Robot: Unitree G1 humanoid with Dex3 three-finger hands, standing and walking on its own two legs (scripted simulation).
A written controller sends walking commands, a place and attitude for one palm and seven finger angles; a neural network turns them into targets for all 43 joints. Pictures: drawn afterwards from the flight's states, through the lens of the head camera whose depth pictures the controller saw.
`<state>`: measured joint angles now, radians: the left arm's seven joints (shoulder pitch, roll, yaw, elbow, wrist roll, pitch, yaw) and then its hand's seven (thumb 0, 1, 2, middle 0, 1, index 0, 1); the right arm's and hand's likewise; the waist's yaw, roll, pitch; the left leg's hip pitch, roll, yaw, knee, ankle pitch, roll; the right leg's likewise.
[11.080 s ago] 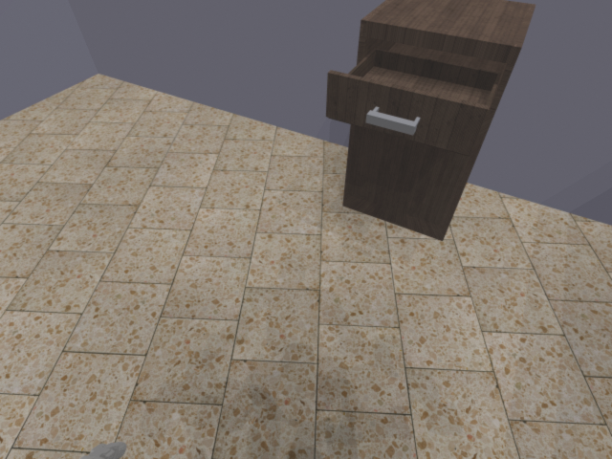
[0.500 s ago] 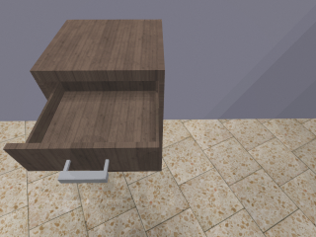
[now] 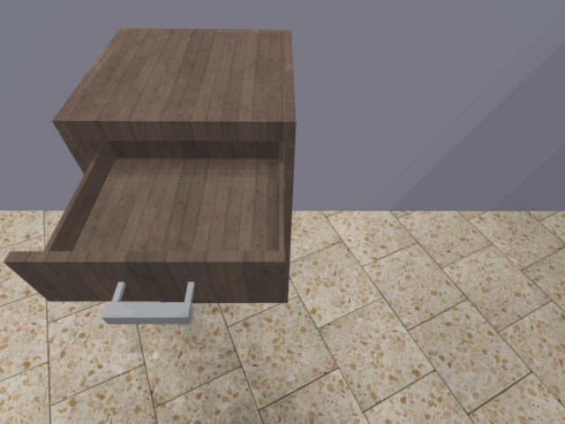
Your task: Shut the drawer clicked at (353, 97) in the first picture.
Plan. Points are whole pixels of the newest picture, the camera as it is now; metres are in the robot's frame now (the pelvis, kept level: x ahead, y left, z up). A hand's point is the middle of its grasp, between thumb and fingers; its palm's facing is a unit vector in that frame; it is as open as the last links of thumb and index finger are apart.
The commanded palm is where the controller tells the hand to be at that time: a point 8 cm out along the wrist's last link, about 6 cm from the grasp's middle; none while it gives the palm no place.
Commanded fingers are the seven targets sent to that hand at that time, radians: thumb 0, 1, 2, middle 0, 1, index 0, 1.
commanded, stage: raise the hand and make a fist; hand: left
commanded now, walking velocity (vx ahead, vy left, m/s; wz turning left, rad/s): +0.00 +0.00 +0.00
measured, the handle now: (152, 300) +0.31 +0.24 -0.06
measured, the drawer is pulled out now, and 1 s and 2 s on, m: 0.30 0.28 0.28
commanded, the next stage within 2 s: bring the fist close to the handle in 1.86 s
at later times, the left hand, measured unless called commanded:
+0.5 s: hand out of the picture +0.11 +0.18 -0.03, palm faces +0.18 -0.98 -0.05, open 5.3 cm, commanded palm +0.10 +0.23 -0.03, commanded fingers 0.00 0.90 0.90 -0.76 -0.91 -0.76 -0.91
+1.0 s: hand (145, 419) +0.13 +0.18 -0.01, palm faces +0.04 -1.00 -0.04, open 3.2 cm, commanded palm +0.10 +0.24 +0.01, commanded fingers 0.00 0.90 0.90 -1.26 -1.45 -1.26 -1.45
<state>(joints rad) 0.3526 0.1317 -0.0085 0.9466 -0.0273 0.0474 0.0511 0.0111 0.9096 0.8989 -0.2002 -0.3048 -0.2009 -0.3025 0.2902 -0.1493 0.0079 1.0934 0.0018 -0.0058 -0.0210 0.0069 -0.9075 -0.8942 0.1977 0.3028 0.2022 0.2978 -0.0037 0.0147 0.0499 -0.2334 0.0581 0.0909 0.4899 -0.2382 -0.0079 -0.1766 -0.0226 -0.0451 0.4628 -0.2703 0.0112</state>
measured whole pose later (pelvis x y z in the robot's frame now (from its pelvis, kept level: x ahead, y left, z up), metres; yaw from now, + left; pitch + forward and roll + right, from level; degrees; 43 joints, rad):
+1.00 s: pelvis -0.03 +0.00 -0.07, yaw +3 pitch +11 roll -3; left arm 0.65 0.20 0.10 -0.22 -0.25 -0.40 -0.23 0.02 0.90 0.90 -1.07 -1.25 -1.07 -1.24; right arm 0.25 -0.25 -0.04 0.57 0.04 -0.24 -0.06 0.02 -0.90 -0.89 0.20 0.30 0.20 0.30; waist -0.01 0.04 -0.11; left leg -0.82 0.06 -0.01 1.09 -0.46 0.00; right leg -0.71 -0.05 -0.11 1.04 -0.51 0.01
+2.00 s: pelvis -0.01 -0.01 -0.05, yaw +4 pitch +7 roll -2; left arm 0.70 0.22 0.16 -0.27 -0.29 -0.30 -0.28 0.02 0.90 0.90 -1.40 -1.60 -1.40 -1.60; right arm 0.23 -0.22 -0.01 0.54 0.06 -0.25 -0.06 0.02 -0.90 -0.89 0.20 0.30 0.20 0.30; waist 0.02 0.06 -0.12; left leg -0.64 0.07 -0.01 0.95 -0.43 -0.02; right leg -0.55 -0.03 -0.12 0.92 -0.50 -0.01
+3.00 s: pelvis -0.03 +0.00 -0.11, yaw +3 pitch +18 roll -3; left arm 0.33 0.21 0.14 0.01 -0.23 -0.42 -0.21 0.02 0.90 0.90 -1.40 -1.60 -1.40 -1.60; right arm 0.19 -0.22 0.01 0.52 0.00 -0.16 -0.04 0.01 -0.90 -0.89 0.20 0.30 0.21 0.30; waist -0.01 0.03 -0.15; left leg -1.05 0.07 -0.02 1.26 -0.52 0.00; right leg -0.94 -0.05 -0.10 1.22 -0.58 0.01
